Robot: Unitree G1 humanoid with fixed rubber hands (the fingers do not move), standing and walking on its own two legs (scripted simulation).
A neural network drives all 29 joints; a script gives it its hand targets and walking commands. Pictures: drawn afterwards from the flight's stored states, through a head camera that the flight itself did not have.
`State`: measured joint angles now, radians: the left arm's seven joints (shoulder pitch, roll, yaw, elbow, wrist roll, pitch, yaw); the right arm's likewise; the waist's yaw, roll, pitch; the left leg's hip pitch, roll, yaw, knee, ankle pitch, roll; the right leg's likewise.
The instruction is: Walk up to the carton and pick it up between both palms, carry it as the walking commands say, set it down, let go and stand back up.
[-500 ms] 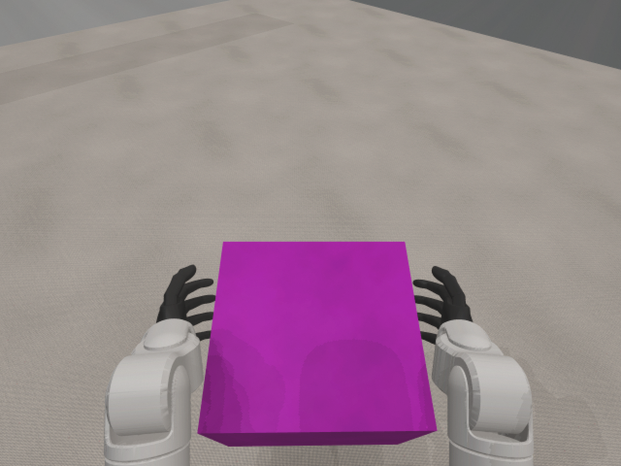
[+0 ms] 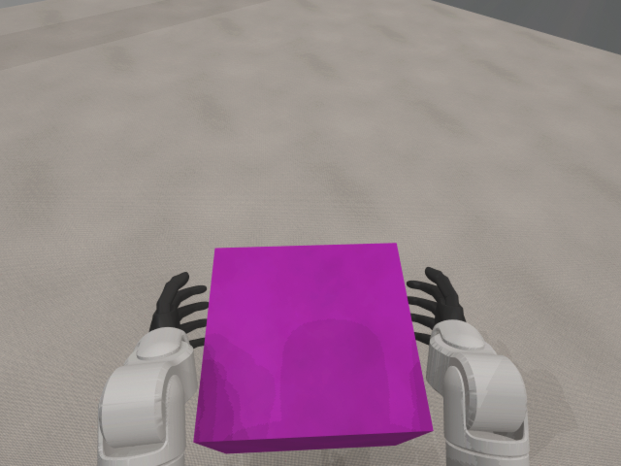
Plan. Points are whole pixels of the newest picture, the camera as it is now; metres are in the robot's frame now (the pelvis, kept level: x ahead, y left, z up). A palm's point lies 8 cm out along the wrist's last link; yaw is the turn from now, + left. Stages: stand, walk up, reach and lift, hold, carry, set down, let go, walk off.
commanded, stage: carry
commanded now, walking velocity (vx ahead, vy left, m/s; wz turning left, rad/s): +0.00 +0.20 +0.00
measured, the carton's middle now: (309, 351) +0.28 +0.01 +0.00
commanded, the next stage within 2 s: none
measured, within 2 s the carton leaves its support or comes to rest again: neither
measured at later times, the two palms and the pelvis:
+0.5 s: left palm (44, 361) +0.22 +0.28 +0.09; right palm (348, 367) +0.22 -0.02 +0.10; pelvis -0.04 +0.13 +0.00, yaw +0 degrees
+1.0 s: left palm out of the picture +0.19 +0.41 +0.10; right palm (219, 405) +0.18 +0.10 +0.11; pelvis -0.08 +0.26 +0.00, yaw -1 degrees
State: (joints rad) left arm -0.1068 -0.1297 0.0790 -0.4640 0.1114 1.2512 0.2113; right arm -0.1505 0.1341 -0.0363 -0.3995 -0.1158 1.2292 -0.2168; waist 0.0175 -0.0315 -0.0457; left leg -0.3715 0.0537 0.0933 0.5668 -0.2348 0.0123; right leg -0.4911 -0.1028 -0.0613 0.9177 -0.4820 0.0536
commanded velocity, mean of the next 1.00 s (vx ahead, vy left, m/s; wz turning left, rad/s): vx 0.00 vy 0.20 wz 0.00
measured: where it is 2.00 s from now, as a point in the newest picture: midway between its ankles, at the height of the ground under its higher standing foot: outside the picture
